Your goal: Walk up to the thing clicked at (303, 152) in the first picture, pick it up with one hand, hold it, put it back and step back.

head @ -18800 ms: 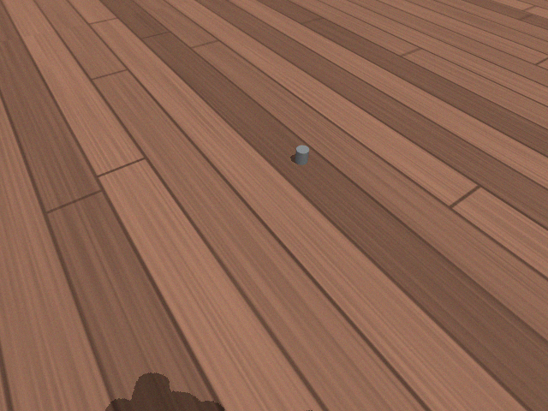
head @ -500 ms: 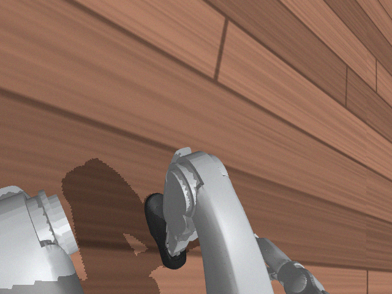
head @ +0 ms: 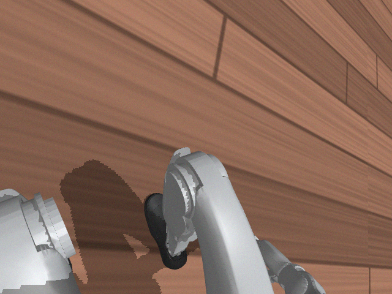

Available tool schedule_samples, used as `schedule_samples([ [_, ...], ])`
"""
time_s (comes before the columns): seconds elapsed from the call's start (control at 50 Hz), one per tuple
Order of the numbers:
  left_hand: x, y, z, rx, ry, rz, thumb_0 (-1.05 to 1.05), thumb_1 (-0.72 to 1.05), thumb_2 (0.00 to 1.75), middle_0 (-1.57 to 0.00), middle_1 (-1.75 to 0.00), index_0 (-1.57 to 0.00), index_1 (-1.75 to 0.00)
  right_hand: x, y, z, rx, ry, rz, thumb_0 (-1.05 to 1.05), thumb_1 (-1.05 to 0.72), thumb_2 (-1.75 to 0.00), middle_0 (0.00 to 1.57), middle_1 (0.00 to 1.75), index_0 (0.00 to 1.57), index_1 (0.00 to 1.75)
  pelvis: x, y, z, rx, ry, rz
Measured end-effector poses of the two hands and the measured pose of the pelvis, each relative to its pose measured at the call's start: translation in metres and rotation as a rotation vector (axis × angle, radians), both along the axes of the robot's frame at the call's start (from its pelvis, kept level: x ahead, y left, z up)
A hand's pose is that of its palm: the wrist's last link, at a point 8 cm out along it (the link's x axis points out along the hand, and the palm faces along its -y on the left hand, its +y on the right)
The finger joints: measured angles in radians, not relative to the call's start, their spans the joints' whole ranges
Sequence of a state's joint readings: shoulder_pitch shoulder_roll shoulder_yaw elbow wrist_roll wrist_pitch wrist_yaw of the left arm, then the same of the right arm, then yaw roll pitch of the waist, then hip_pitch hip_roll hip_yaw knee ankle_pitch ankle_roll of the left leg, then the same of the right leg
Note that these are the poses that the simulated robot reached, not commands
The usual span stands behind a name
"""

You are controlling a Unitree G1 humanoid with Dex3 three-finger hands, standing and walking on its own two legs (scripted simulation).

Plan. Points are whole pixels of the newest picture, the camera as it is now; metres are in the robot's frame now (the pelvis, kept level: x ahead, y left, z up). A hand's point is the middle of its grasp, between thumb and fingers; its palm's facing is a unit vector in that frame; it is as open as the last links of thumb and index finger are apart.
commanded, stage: close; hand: left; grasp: from above
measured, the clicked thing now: out of the picture +0.43 +0.45 -0.26
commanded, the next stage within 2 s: settle in 0.52 s
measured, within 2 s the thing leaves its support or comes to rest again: leaves its support in 0.88 s
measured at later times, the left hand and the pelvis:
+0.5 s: hand out of the picture +0.41 +0.43 -0.23, palm faces -0.42 -0.20 -0.88, open 9.5 cm; pelvis +0.00 +0.00 +0.00, yaw +0 degrees
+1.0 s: hand out of the picture +0.41 +0.44 -0.20, palm faces -0.40 -0.18 -0.90, open 9.3 cm; pelvis +0.00 +0.00 +0.00, yaw +1 degrees
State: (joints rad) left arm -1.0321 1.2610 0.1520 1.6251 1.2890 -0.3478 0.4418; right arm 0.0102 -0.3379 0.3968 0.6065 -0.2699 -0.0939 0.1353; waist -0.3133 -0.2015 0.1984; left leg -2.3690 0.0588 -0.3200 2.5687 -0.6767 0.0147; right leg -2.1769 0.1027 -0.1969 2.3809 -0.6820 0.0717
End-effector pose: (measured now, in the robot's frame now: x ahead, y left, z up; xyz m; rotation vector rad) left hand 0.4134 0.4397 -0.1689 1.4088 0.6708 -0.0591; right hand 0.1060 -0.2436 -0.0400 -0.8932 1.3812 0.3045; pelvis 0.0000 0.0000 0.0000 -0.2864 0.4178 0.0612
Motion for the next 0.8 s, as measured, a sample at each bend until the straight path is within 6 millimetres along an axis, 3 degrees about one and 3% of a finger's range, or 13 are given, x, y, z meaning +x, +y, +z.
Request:
schedule_samples([
  [0.38,-0.001,-0.001,-0.001,-0.019,-0.003,-0.013,-0.01,0.09,0.74,-0.39,-0.98,-0.48,-0.9,0.01,-0.003,0.0,-0.015,0.011,0.013,0.0,-0.89,-0.89,0.2,0.3,0.2,0.3,0.002,-0.001,0.002,0.002,0.006,0.002],
  [0.8,-0.001,-0.001,0.003,-0.014,-0.001,-0.007,-0.01,0.11,0.61,-0.46,-0.92,-0.57,-0.81,0.003,-0.001,-0.001,-0.01,0.006,0.001,0.0,-0.89,-0.89,0.2,0.3,0.2,0.3,0.001,-0.001,0.001,0.004,0.005,0.002],
])
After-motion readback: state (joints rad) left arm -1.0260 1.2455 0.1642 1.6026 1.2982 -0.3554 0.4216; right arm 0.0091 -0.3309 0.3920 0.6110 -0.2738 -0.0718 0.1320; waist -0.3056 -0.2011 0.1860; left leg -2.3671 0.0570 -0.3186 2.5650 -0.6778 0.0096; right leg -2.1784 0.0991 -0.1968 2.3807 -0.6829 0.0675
